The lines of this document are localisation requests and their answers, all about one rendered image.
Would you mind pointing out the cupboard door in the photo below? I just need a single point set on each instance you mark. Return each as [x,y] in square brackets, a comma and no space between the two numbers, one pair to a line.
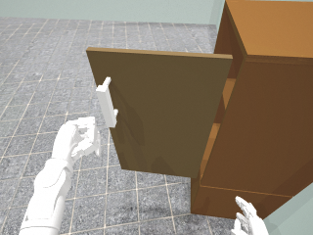
[166,101]

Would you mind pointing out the robot left hand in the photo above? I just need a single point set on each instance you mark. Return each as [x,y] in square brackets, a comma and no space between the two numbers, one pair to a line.
[70,145]

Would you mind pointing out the robot left forearm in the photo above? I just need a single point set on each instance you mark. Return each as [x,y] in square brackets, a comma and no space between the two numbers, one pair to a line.
[45,211]

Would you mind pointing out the handle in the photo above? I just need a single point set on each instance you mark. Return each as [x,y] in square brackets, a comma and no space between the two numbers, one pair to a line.
[105,100]

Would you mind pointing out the robot right hand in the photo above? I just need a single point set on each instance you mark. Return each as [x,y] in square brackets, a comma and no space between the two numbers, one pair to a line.
[252,224]

